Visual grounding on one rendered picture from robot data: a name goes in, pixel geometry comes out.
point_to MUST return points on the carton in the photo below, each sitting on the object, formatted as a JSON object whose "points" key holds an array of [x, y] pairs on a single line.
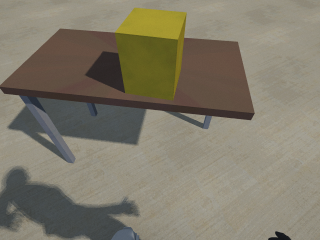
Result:
{"points": [[150, 49]]}

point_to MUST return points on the left robot thigh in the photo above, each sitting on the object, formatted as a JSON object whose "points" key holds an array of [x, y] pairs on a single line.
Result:
{"points": [[125, 234]]}

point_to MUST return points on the table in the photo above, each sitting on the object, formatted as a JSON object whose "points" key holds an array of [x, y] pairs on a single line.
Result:
{"points": [[84, 66]]}

